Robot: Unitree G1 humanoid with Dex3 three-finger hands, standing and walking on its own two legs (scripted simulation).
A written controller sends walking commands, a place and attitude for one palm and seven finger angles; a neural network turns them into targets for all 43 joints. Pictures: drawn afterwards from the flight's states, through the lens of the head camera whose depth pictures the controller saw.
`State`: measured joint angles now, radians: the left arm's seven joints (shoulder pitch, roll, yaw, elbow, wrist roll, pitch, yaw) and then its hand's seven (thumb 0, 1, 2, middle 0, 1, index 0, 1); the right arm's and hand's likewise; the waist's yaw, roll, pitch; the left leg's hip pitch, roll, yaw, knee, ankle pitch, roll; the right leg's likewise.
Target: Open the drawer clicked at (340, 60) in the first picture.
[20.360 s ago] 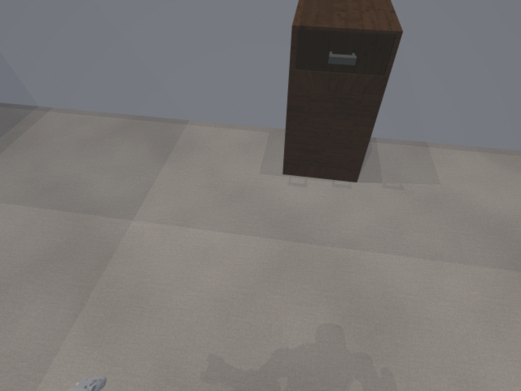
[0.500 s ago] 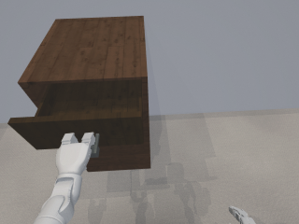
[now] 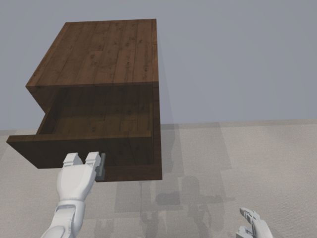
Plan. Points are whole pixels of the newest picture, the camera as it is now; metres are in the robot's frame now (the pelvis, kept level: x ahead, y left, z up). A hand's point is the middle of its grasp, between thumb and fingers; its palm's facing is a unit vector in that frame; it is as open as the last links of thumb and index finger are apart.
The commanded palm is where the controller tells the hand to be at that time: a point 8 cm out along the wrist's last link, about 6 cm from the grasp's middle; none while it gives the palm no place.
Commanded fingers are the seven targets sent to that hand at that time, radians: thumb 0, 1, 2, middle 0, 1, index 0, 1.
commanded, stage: pull the drawer open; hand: left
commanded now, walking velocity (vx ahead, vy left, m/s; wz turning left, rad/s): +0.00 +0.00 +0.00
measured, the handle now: (85, 165) +0.31 +0.22 -0.01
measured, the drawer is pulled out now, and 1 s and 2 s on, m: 0.20 0.30 0.30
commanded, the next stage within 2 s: open the thumb to release the handle in 1.04 s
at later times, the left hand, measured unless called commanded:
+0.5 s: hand (81, 207) +0.21 +0.21 -0.03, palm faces -0.02 -0.08 -1.00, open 6.0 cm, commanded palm +0.17 +0.22 +0.02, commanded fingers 0.00 0.90 0.90 -0.40 -1.35 -0.40 -1.35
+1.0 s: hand (76, 229) +0.16 +0.21 -0.03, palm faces -0.05 -0.10 -0.99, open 6.1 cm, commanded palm +0.12 +0.22 +0.02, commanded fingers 0.00 0.90 0.90 -0.40 -1.35 -0.40 -1.35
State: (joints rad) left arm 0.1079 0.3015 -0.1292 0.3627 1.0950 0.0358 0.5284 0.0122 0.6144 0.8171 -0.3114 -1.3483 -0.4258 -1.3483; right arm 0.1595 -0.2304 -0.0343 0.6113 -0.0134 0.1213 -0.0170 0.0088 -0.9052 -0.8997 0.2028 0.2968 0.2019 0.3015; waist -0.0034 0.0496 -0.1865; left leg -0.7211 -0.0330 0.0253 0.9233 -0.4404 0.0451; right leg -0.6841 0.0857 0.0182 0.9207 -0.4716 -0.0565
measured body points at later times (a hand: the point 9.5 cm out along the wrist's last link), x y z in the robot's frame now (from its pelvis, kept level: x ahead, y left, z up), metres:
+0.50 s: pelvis +0.01 +0.00 -0.01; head +0.04 -0.02 +0.44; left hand +0.20 +0.21 +0.02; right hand +0.21 -0.23 -0.10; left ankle +0.00 +0.09 -0.69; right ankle -0.02 -0.09 -0.69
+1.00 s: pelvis +0.00 -0.02 -0.02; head +0.04 -0.04 +0.43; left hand +0.16 +0.21 +0.02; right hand +0.21 -0.24 -0.11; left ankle +0.00 +0.09 -0.69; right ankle -0.02 -0.09 -0.69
